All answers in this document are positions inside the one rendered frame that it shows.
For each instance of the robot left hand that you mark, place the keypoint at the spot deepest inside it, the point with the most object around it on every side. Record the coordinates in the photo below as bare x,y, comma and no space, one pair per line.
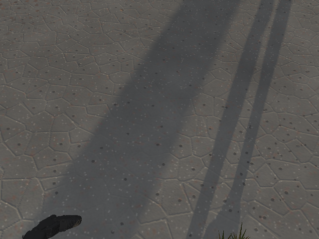
52,225

